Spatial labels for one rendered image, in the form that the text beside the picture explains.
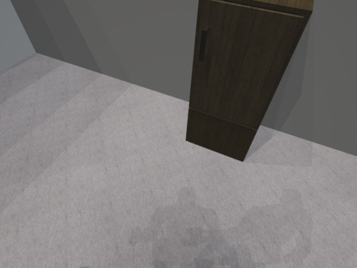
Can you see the handle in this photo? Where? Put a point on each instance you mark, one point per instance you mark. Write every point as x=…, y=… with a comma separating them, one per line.
x=203, y=43

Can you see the cupboard door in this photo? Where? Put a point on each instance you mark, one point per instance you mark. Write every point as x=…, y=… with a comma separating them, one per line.
x=245, y=50

